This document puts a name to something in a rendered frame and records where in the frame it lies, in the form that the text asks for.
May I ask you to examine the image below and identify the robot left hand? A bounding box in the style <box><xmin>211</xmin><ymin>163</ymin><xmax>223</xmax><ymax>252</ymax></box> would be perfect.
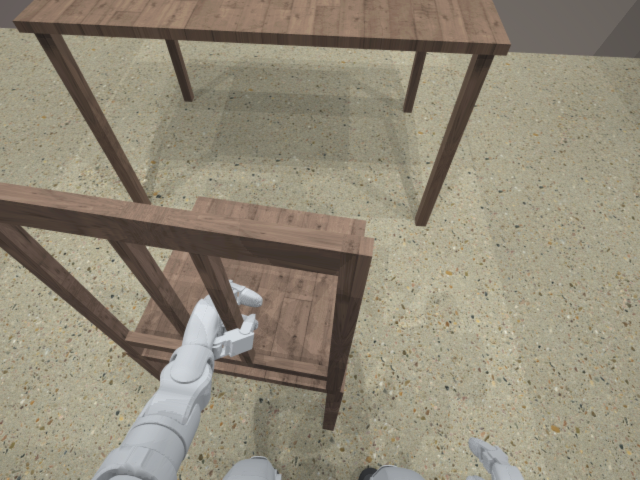
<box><xmin>182</xmin><ymin>280</ymin><xmax>263</xmax><ymax>360</ymax></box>

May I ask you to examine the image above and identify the table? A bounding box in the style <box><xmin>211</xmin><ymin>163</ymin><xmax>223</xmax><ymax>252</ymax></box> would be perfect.
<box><xmin>13</xmin><ymin>0</ymin><xmax>511</xmax><ymax>227</ymax></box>

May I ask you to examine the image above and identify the left robot forearm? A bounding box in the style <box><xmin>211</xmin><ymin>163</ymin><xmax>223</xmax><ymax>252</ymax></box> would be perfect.
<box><xmin>91</xmin><ymin>344</ymin><xmax>214</xmax><ymax>480</ymax></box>

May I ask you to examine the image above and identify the robot right hand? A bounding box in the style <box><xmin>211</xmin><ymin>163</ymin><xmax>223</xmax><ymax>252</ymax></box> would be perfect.
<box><xmin>466</xmin><ymin>437</ymin><xmax>524</xmax><ymax>480</ymax></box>

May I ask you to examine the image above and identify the left robot thigh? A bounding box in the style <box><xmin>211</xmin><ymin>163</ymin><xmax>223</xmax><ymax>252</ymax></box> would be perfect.
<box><xmin>222</xmin><ymin>459</ymin><xmax>282</xmax><ymax>480</ymax></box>

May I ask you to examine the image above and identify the chair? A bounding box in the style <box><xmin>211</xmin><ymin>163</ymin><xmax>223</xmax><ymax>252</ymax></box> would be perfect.
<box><xmin>0</xmin><ymin>182</ymin><xmax>374</xmax><ymax>431</ymax></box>

